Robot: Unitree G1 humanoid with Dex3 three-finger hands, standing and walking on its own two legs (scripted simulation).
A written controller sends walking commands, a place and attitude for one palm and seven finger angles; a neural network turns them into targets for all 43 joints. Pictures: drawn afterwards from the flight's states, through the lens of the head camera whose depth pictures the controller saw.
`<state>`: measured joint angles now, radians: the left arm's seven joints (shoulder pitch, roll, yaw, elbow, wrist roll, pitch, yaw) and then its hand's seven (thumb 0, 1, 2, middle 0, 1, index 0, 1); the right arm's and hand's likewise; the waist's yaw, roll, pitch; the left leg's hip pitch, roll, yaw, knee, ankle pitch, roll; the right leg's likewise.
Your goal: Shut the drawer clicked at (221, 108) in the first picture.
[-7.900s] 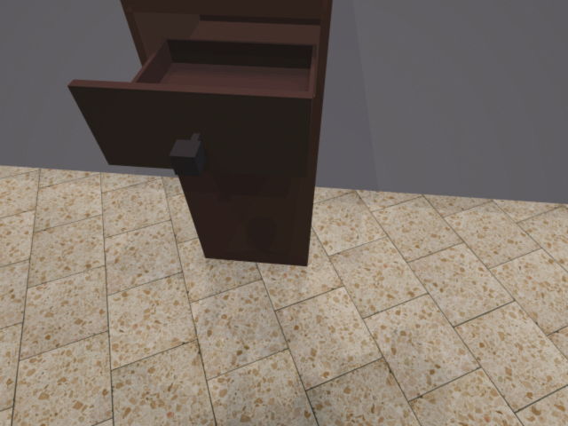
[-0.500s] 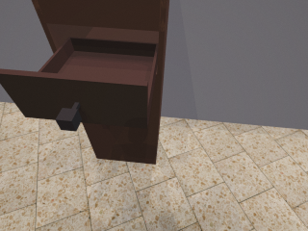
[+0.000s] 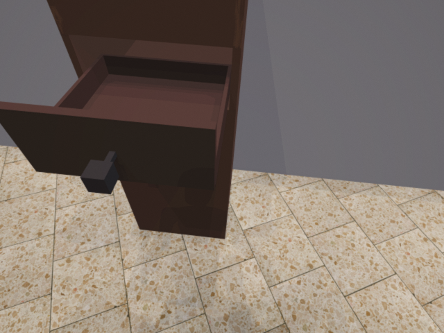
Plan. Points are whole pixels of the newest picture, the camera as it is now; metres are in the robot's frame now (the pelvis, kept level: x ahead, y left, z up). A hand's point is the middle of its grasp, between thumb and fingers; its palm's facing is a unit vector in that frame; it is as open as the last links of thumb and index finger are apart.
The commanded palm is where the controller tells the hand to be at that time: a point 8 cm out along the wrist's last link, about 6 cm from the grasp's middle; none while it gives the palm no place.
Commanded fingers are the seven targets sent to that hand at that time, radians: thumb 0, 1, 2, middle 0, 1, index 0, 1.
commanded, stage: shuffle to correct the standing spot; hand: left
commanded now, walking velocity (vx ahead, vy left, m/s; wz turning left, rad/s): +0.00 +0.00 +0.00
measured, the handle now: (105, 168) +0.36 +0.24 +0.10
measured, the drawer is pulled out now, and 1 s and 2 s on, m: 0.29 0.29 0.29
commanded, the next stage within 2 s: come to a stop and stand still in 0.22 s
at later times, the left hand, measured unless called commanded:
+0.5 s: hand out of the picture +0.04 +0.21 -0.19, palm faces -0.01 -0.98 -0.21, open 7.4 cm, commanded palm none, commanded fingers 0.00 0.90 0.90 -0.20 -0.30 -0.20 -0.30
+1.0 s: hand out of the picture +0.01 +0.17 -0.18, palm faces -0.02 -0.98 -0.20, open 7.4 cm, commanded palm none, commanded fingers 0.00 0.90 0.90 -0.20 -0.30 -0.20 -0.30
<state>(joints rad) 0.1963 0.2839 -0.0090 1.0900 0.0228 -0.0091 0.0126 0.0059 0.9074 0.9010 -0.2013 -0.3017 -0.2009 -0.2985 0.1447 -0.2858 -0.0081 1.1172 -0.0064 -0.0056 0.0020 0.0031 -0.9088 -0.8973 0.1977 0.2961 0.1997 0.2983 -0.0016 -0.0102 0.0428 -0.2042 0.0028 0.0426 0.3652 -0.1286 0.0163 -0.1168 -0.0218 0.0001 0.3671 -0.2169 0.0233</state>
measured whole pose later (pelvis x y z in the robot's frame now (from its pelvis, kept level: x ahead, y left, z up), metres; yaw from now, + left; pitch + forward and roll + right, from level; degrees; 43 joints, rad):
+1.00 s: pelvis -0.01 +0.00 +0.00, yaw -2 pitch -2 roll +0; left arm 0.28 0.16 0.00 1.10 0.03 0.00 0.03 0.00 0.91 0.90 -0.20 -0.30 -0.20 -0.30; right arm 0.25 -0.18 -0.03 1.13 -0.01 0.01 -0.01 0.00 -0.91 -0.90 0.20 0.30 0.20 0.30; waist -0.01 0.00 0.02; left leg -0.22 0.01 0.07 0.39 -0.14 0.01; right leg -0.15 -0.02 0.00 0.41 -0.23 0.02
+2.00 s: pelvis +0.01 +0.01 -0.01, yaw -1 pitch -2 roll +0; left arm 0.16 0.33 0.00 0.98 0.02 0.01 0.01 0.01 0.91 0.90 -0.20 -0.30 -0.20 -0.30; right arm 0.12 -0.31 -0.01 1.00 -0.02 -0.01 0.00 0.00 -0.91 -0.90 0.20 0.30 0.20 0.30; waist 0.00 0.00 0.03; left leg -0.22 -0.01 0.07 0.45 -0.19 0.03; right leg -0.14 -0.04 0.00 0.45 -0.27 0.03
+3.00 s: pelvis -0.01 +0.00 -0.01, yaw -1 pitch -4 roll +0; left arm 0.27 0.17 -0.02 1.00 0.02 0.01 0.04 0.00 0.91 0.90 -0.20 -0.30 -0.20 -0.30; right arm 0.25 -0.20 -0.02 1.00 -0.02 0.02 0.00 0.00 -0.91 -0.90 0.20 0.30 0.20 0.30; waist -0.02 0.02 0.00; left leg -0.26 0.02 0.06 0.53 -0.21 0.01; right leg -0.19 -0.02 -0.04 0.55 -0.29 0.00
